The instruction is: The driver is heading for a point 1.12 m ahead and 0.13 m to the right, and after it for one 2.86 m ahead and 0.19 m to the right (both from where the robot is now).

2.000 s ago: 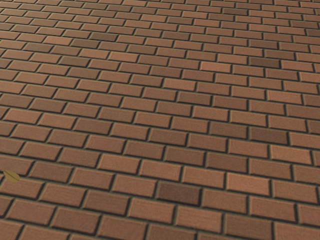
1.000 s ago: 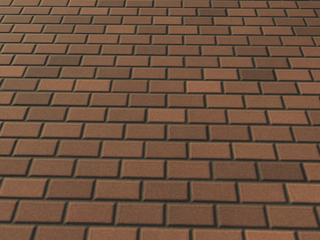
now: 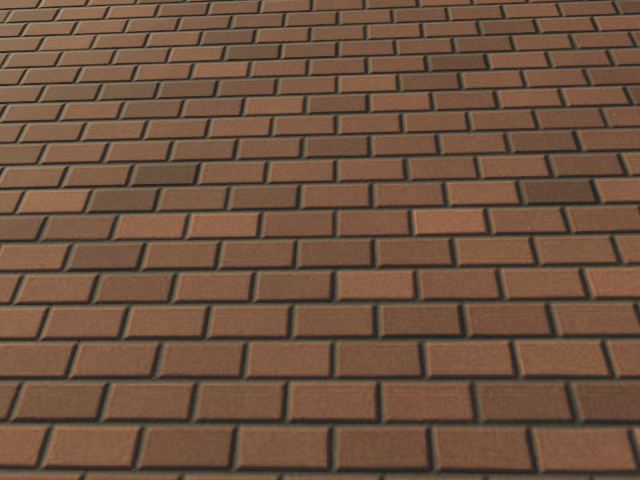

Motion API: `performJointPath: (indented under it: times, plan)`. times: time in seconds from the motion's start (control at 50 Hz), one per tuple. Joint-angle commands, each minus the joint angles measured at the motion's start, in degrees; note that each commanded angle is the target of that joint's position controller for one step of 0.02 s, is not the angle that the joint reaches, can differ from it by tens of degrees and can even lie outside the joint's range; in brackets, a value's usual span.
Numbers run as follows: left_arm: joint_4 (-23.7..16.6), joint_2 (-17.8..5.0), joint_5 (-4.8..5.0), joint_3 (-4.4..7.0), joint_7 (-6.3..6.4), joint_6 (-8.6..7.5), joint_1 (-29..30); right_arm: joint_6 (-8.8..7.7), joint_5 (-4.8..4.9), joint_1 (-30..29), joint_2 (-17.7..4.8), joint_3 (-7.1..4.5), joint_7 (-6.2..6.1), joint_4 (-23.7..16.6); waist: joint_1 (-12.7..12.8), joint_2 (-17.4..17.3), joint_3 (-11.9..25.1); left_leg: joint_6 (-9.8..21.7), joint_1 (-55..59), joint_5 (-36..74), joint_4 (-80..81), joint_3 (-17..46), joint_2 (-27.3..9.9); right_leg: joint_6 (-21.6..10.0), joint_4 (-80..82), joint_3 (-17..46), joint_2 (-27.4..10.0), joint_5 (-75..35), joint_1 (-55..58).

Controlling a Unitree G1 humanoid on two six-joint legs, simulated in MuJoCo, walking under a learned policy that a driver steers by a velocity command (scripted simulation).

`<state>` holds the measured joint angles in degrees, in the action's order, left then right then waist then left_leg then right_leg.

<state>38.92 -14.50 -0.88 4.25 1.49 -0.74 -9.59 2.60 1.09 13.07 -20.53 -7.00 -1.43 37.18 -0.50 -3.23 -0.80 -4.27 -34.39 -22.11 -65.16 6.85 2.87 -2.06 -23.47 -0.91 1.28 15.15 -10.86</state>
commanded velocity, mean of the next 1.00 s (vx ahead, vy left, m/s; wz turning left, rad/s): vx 0.78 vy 0.00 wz -0.35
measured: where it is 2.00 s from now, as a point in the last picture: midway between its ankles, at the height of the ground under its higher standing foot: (422, 190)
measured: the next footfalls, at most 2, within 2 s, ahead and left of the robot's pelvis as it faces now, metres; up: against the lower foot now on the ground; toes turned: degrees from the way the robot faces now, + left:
left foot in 0.32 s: +0.14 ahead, +0.19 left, +0.00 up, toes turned +4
right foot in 0.80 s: +0.52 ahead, -0.04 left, +0.00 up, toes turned -25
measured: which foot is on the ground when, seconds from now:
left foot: up 0.00-0.30, down 0.32-0.80, up 0.82-1.00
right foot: down 0.00-0.32, up 0.34-0.78, down 0.80-1.00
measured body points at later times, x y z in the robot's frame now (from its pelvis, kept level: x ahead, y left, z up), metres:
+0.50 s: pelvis +0.16 +0.08 +0.00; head +0.17 +0.10 +0.45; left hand +0.25 +0.35 -0.13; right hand +0.23 -0.19 -0.11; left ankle +0.10 +0.19 -0.74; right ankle +0.15 -0.05 -0.65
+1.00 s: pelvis +0.53 -0.03 -0.02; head +0.55 -0.03 +0.43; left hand +0.67 +0.22 -0.15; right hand +0.57 -0.31 -0.12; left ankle +0.63 +0.12 -0.65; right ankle +0.48 -0.02 -0.74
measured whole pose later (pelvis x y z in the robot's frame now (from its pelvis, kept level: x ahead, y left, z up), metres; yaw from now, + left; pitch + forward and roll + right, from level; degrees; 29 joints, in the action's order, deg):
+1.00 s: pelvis +0.53 -0.03 -0.02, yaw -25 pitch -1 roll -1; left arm 49.1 -16.8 -1.4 3.2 -0.8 -3.5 -22.3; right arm -3.1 -1.9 11.0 -13.4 0.2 1.5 40.9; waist 0.3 -0.8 -2.3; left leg 1.3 -36.6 -13.2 -71.3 3.3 -9.3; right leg -10.7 -23.8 -4.1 11.4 17.6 -5.9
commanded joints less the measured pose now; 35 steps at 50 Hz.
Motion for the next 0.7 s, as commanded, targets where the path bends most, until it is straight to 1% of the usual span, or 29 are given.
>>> performJointPath:
  times: [0.02,0.04,0.06,0.08,0.1,0.14,0.16,0.2,0.22,0.24,0.26,0.28,0.3,0.32,0.34,0.36,0.38,0.4,0.42,0.44,0.46,0.5,0.52,0.56,0.6,0.64,0.66,0.68,0.7]
  plan:
    - [-3.07,-7.47,0.62,1.43,0.48,-0.98,-2.53,-0.96,0.33,-2.63,-1.97,0.39,0.68,-5.32,3.00,10.07,3.32,-1.12,-9.83,4.86,-2.76,-1.92,-3.83,-10.41,10.10,11.60,-14.83,-2.64,9.38]
    - [-2.35,-8.19,0.98,1.54,0.34,-1.27,-4.97,-1.42,0.47,-4.51,-1.66,0.80,0.99,-6.23,4.43,11.23,2.36,-0.80,-12.42,5.75,-0.20,-1.71,-3.99,-10.57,12.48,14.67,-15.58,9.02,11.53]
    - [-1.79,-8.75,1.00,1.60,0.12,-1.78,-6.39,-1.98,0.58,-5.66,-1.57,1.01,1.22,-6.64,5.03,11.63,0.95,-0.22,-14.08,6.46,2.40,-0.95,-4.07,-10.65,14.16,16.94,-16.47,14.97,12.74]
    - [-1.29,-8.98,0.87,1.62,-0.14,-2.44,-7.20,-2.74,0.63,-6.23,-1.34,1.22,1.43,-6.70,5.09,11.20,-0.39,0.58,-14.53,7.25,5.74,-0.38,-4.30,-10.61,15.31,17.54,-17.18,15.91,13.34]
    - [-0.91,-9.33,0.96,1.74,-0.35,-3.08,-7.61,-3.58,0.48,-6.92,-1.15,1.42,1.63,-6.85,4.98,10.60,-1.26,1.33,-14.20,8.02,9.07,-0.79,-4.78,-10.42,16.14,16.95,-17.73,14.68,13.66]
    - [-0.27,-10.30,1.49,2.00,-0.64,-3.97,-7.79,-5.03,0.18,-8.25,-0.42,1.98,2.09,-7.05,4.68,10.38,-1.94,2.45,-11.04,8.95,15.07,-3.60,-6.17,-9.89,17.25,14.58,-18.02,11.81,12.33]
    - [0.04,-10.78,1.78,2.11,-0.78,-4.27,-7.98,-5.58,0.27,-9.03,0.05,2.31,2.35,-7.15,4.75,10.77,-2.31,2.89,-8.42,8.93,17.87,-5.19,-6.64,-9.67,17.66,13.22,-17.81,10.78,10.59]
    - [0.73,-11.35,2.37,2.11,-1.27,-4.58,-8.83,-6.54,0.71,-10.27,0.73,2.81,2.80,-7.27,5.01,11.36,-3.39,3.72,-1.57,7.53,23.59,-7.38,-6.39,-9.56,17.56,11.28,-16.80,9.30,5.82]
    - [2.61,-10.22,-1.78,1.74,-2.66,-3.95,-11.32,-4.00,-5.13,-11.33,0.40,2.94,4.92,-7.10,5.44,10.89,-3.21,4.36,4.24,4.61,28.27,-11.41,-3.90,-7.90,17.33,8.07,-13.72,11.62,3.05]
    - [3.31,-10.43,-1.82,1.93,-3.23,-3.45,-12.05,-3.47,-4.84,-11.58,0.85,2.90,5.62,-7.41,5.79,14.10,-4.29,5.01,9.38,3.06,30.76,-12.69,-2.51,-8.02,16.76,8.43,-13.29,11.37,-0.50]
    - [3.69,-10.91,-1.28,2.05,-3.48,-3.06,-11.69,-3.58,-3.92,-9.80,0.85,2.83,5.60,-7.23,4.21,14.65,-4.64,5.69,14.50,3.16,33.07,-12.49,-1.84,-8.43,15.47,9.52,-13.76,10.95,-3.37]
    - [3.59,-11.09,-0.51,2.11,-3.51,-2.73,-9.84,-4.02,-3.49,-4.55,0.89,2.67,5.19,-5.73,0.43,12.64,-4.11,6.21,22.83,7.16,37.09,-12.25,-1.49,-8.17,12.25,9.53,-13.50,9.99,-7.57]
    - [3.39,-9.80,-0.21,1.74,-3.42,-2.79,-8.59,-4.85,-3.57,4.20,-0.95,1.83,4.28,-2.66,-4.10,8.34,-0.88,6.58,36.37,7.78,38.31,-10.95,-1.36,-7.36,4.11,7.72,-11.09,4.69,-14.19]
    - [1.87,-6.62,-0.28,0.66,-3.53,-3.15,-5.50,-5.86,-4.54,16.45,-5.04,0.52,3.07,-0.05,-11.33,-1.59,6.15,7.01,51.19,-1.82,42.14,-0.49,-10.64,-5.86,-15.42,2.56,-5.03,5.73,-23.37]
    - [-2.76,0.06,0.50,-1.07,-3.13,-3.81,-1.76,-6.52,-5.88,23.14,-13.24,-0.49,1.99,0.15,-13.21,-17.90,10.18,7.66,56.86,-24.53,51.70,21.88,-26.71,-4.58,-36.73,1.89,1.06,20.01,-37.65]
    - [-2.92,-4.38,0.59,-0.06,-2.70,-3.36,-2.11,-6.35,-5.42,17.54,-11.47,-0.19,1.15,-1.22,-10.63,-9.29,8.13,10.58,47.59,-30.17,54.63,31.76,-29.46,-5.29,-45.45,8.74,0.86,12.19,-41.07]
    - [-2.34,-6.01,0.65,0.54,-3.16,-2.83,-1.24,-6.20,-4.62,11.19,-6.65,1.45,1.23,-1.45,-6.34,-4.92,1.95,9.51,42.30,-24.36,53.15,22.84,-26.47,-5.11,-46.76,9.30,-2.49,6.31,-41.62]
    - [-0.63,-6.00,0.46,0.54,-3.96,-2.50,-3.91,-6.39,-3.88,7.01,-3.30,2.49,1.53,-1.70,-3.35,-4.51,0.65,8.14,37.37,-16.30,53.80,14.57,-22.79,-3.87,-45.00,7.71,-4.40,2.12,-38.10]
    - [1.32,-6.22,-0.08,0.76,-4.61,-1.80,-6.56,-6.57,-3.51,4.54,-1.60,3.07,1.49,-1.88,-1.22,-5.04,0.64,7.32,34.92,-10.98,55.13,8.75,-20.38,-2.49,-44.44,5.98,-5.67,0.21,-35.25]
    - [2.20,-6.15,-0.86,0.80,-5.25,-0.98,-7.24,-6.89,-3.14,4.69,-0.74,3.39,1.17,-1.33,-0.70,-5.66,-0.37,7.04,32.97,-6.28,56.26,4.20,-18.86,-1.58,-45.88,4.64,-6.33,-1.76,-34.31]
    - [2.27,-5.38,-1.06,0.60,-5.83,-0.39,-6.76,-7.33,-2.85,5.57,-0.45,3.47,1.20,-0.40,-0.47,-5.60,-1.38,6.94,31.97,-2.51,57.03,0.61,-18.12,-1.25,-47.72,4.02,-6.53,-4.00,-34.90]
    - [1.52,-4.29,-0.65,0.27,-6.49,0.13,-3.38,-8.22,-2.59,8.13,-0.28,3.27,1.53,1.72,-0.54,-3.39,-4.27,6.99,32.03,3.47,58.63,-4.10,-17.92,-1.29,-48.72,4.23,-6.89,-8.09,-38.78]
    - [1.19,-4.05,-0.49,0.16,-6.61,0.29,-1.62,-8.50,-2.59,9.12,0.11,3.29,1.64,2.69,-0.57,-2.49,-5.47,6.88,32.38,6.32,59.20,-6.52,-17.76,-1.34,-48.31,4.17,-6.74,-9.89,-40.47]
    - [0.18,-3.92,-0.43,-0.13,-6.83,0.40,2.03,-8.92,-2.79,10.15,1.18,3.55,1.67,4.47,-0.27,-1.82,-7.46,6.72,32.32,12.26,60.25,-11.66,-16.85,-1.75,-44.82,2.71,-6.23,-13.20,-41.56]
    - [-1.27,-3.90,-0.59,-0.60,-7.26,0.43,6.01,-9.24,-3.09,11.42,1.32,3.62,1.28,6.40,-0.22,-1.29,-9.20,6.42,33.27,18.62,61.41,-16.10,-16.38,-2.90,-39.77,-0.38,-6.35,-15.09,-41.46]
    - [-2.79,-3.46,-0.67,-1.39,-7.84,0.36,9.94,-9.24,-3.09,12.57,0.54,3.52,0.77,8.12,-0.54,0.27,-10.39,5.49,34.99,28.24,61.72,-20.34,-15.70,-4.67,-32.27,-4.65,-6.00,-15.49,-38.72]
    - [-3.65,-3.03,-0.60,-1.83,-7.98,0.33,11.66,-9.06,-3.05,13.22,-0.12,3.48,0.52,8.96,-0.67,0.67,-10.59,4.93,36.08,35.94,60.98,-22.32,-15.42,-5.81,-28.48,-7.10,-5.10,-14.79,-36.32]
    - [-4.23,-2.64,-0.31,-2.21,-7.86,0.37,12.06,-8.94,-3.06,12.76,-1.18,3.45,0.29,9.34,0.17,0.33,-9.79,4.29,36.42,50.00,58.78,-24.38,-15.22,-7.25,-24.52,-9.55,-3.33,-14.00,-31.28]
    - [-4.39,-3.02,-0.03,-2.27,-7.50,0.51,11.80,-8.71,-3.01,13.38,-2.73,3.24,-0.11,9.74,0.74,-0.51,-7.56,4.16,38.74,67.05,55.34,-25.09,-15.60,-8.50,-22.81,-12.09,-0.71,-12.99,-26.73]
